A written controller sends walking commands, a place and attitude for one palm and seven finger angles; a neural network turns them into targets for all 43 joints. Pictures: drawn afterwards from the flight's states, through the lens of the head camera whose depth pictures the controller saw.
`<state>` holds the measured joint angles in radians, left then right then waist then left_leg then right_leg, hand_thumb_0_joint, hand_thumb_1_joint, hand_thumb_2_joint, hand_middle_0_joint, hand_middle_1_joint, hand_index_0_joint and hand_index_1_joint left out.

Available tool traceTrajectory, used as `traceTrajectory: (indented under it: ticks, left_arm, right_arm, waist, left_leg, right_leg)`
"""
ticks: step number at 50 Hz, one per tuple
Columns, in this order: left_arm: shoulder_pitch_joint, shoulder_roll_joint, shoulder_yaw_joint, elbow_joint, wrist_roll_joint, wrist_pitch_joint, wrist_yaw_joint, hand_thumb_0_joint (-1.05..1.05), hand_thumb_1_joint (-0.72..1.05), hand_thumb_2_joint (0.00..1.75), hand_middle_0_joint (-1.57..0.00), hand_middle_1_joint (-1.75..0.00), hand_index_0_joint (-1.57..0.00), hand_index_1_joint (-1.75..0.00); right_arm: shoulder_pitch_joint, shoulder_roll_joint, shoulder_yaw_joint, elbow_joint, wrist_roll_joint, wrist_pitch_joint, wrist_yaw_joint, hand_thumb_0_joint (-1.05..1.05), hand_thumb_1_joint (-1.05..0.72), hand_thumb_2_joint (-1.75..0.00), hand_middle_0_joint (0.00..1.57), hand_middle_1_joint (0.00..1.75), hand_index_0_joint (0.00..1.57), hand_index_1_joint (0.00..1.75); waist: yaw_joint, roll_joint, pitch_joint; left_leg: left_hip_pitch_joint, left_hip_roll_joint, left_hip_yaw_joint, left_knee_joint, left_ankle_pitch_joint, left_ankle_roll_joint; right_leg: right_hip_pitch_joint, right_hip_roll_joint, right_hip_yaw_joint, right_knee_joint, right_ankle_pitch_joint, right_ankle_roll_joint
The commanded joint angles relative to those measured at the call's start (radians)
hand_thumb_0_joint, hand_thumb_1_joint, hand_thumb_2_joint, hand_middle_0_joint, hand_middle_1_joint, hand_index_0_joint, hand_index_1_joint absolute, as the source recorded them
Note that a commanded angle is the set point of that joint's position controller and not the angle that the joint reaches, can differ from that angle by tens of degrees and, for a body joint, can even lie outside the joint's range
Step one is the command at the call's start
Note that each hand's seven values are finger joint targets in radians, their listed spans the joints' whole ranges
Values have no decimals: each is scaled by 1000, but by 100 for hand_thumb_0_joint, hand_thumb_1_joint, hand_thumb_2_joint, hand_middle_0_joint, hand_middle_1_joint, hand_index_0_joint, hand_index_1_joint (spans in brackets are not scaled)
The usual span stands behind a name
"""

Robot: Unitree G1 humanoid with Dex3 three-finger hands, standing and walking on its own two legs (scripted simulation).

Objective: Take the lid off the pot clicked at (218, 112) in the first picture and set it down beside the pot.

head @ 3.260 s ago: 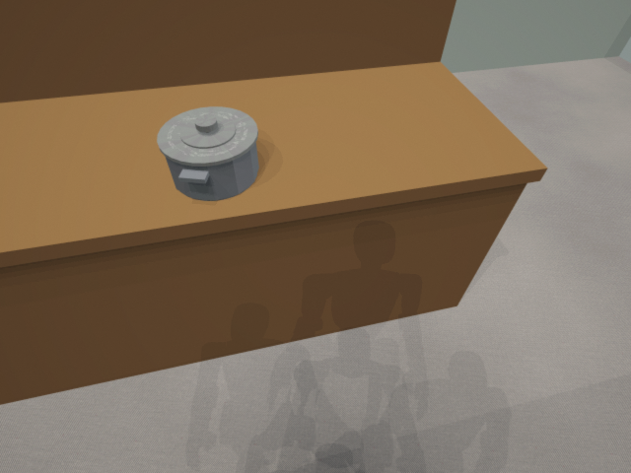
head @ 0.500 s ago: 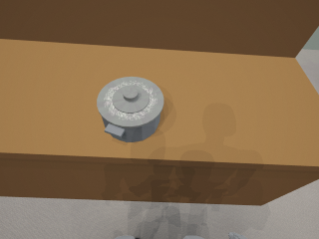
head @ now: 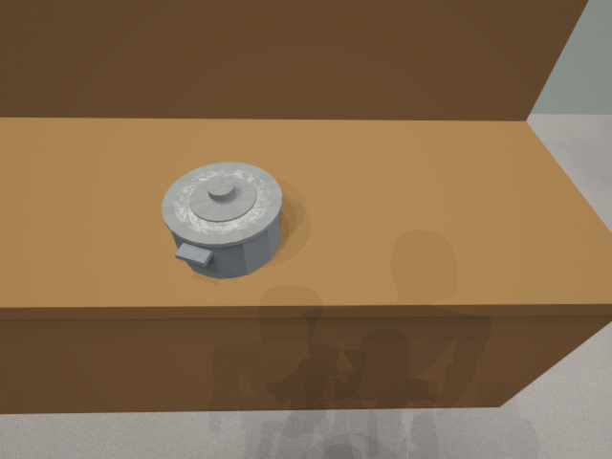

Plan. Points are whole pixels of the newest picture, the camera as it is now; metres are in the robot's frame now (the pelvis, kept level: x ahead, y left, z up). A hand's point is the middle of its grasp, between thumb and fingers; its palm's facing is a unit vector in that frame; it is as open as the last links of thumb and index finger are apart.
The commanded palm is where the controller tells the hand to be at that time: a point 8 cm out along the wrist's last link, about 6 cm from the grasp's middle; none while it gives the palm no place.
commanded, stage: come to a stop and stand still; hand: left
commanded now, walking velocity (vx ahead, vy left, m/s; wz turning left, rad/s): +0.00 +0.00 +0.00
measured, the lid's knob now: (221, 189) +0.52 +0.17 +0.06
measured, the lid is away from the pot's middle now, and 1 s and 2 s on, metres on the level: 0.00 0.00 0.00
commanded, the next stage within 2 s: look again from close up in 0.52 s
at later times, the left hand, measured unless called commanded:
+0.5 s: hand out of the picture +0.02 +0.16 -0.17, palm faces +0.02 -0.99 -0.16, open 7.4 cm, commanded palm none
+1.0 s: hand out of the picture +0.04 +0.18 -0.17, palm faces +0.02 -0.98 -0.17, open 7.4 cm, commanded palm none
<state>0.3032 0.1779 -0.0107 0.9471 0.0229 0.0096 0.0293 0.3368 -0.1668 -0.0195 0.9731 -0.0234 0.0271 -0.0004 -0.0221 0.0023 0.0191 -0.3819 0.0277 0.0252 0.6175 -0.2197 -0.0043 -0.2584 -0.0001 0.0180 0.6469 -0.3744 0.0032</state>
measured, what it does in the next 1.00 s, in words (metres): stands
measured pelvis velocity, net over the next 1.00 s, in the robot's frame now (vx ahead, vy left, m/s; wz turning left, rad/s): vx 0.04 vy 0.01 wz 0.01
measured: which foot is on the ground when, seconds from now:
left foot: down 0.00-1.00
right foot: down 0.00-1.00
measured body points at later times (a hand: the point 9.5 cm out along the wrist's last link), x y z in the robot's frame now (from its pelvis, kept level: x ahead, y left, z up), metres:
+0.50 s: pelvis +0.03 +0.00 +0.01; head +0.04 +0.02 +0.46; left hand +0.02 +0.22 -0.15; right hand +0.05 -0.23 -0.14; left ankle +0.07 +0.12 -0.72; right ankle -0.02 -0.13 -0.72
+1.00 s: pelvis +0.04 +0.01 +0.01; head +0.06 +0.02 +0.46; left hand +0.04 +0.23 -0.15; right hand +0.06 -0.22 -0.14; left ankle +0.07 +0.12 -0.72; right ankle -0.02 -0.13 -0.72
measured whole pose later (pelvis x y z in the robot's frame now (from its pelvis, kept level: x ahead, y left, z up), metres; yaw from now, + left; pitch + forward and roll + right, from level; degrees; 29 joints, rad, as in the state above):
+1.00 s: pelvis +0.04 +0.01 +0.01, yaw +0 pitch -1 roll +0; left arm 0.31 0.17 -0.01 1.06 0.02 -0.02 0.04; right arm 0.24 -0.15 0.00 1.10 -0.01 -0.02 -0.03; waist 0.01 -0.04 0.05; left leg -0.25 0.01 0.03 0.48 -0.21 0.00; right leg -0.10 -0.02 0.01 0.44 -0.33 0.02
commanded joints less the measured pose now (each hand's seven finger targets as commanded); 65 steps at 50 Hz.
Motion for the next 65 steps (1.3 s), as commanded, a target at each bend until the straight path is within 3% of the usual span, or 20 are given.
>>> traceTrajectory:
  ticks: [1,13,22,26,28,37,42,46,49,60,62,65]
  left_arm:
    - [45,128,26,-37,-8,-24,9,0,90,90,-20,-30,-20,-30]
    - [90,89,19,43,-9,-34,10,0,90,90,-20,-30,-20,-30]
    - [100,83,15,77,-7,-39,9,0,90,90,-20,-30,-20,-30]
    - [103,79,12,83,-6,-39,10,0,90,90,-20,-30,-20,-30]
    - [101,84,13,84,-7,-40,10,0,90,90,-20,-30,-20,-30]
    - [101,86,12,92,-9,-40,11,0,90,90,-20,-30,-20,-30]
    - [99,90,11,91,-9,-41,11,0,90,90,-20,-30,-20,-30]
    - [96,85,10,93,-8,-37,12,0,90,90,-20,-30,-20,-30]
    - [97,86,9,95,-9,-39,12,0,90,90,-20,-30,-20,-30]
    - [110,75,8,107,-10,-38,14,0,90,90,-20,-30,-20,-30]
    - [115,77,8,110,-10,-40,13,0,90,90,-20,-30,-20,-30]
    - [116,70,7,112,-10,-39,14,0,90,90,-20,-30,-20,-30]
  right_arm:
    - [5,-92,-11,-51,9,-45,-8,0,-90,-90,20,30,20,30]
    - [19,-77,-3,27,17,-63,-21,0,-90,-90,20,30,20,30]
    - [-10,-69,-2,57,21,-63,-24,0,-90,-90,20,30,20,30]
    - [-26,-76,0,63,22,-63,-24,0,-90,-90,20,30,20,30]
    - [-30,-82,0,62,22,-64,-25,0,-90,-90,20,30,20,30]
    - [-44,-82,4,79,24,-67,-26,0,-90,-90,20,30,20,30]
    - [-46,-82,4,86,24,-65,-25,0,-90,-90,20,30,20,30]
    - [-41,-85,5,92,23,-63,-25,0,-90,-90,20,30,20,30]
    - [-39,-87,4,95,24,-63,-25,0,-90,-90,20,30,20,30]
    - [-19,-76,7,115,25,-66,-27,0,-90,-90,20,30,20,30]
    - [-17,-71,8,117,26,-66,-27,0,-90,-90,20,30,20,30]
    - [-10,-71,8,121,26,-66,-28,0,-90,-90,20,30,20,30]
  waist:
    - [18,-9,58]
    - [25,10,18]
    - [25,-15,43]
    - [23,24,36]
    - [23,-11,26]
    - [31,-1,20]
    - [30,-23,33]
    - [28,14,40]
    - [27,-22,35]
    - [29,4,45]
    - [33,-28,46]
    - [28,-4,38]
  left_leg:
    - [47,53,-88,-150,-132,35]
    - [122,80,-99,-178,30,46]
    - [166,76,-81,-183,86,44]
    - [181,75,-82,-187,102,43]
    - [185,76,-83,-181,128,43]
    - [210,82,-87,-196,197,49]
    - [209,80,-85,-201,186,48]
    - [206,78,-87,-218,151,46]
    - [210,78,-86,-214,160,47]
    - [210,78,-85,-221,175,51]
    - [207,80,-84,-216,181,52]
    - [213,77,-85,-218,179,51]
  right_leg:
    - [-113,-75,106,-227,-82,-65]
    - [-17,-69,68,-225,132,-49]
    - [-8,-85,65,-260,199,-42]
    - [0,-89,67,-264,209,-40]
    - [18,-91,62,-263,238,-39]
    - [47,-96,49,-273,274,-33]
    - [53,-101,45,-286,279,-31]
    - [47,-101,45,-289,235,-30]
    - [53,-105,44,-291,255,-31]
    - [60,-104,40,-296,249,-30]
    - [67,-104,37,-300,269,-31]
    - [67,-106,40,-297,261,-30]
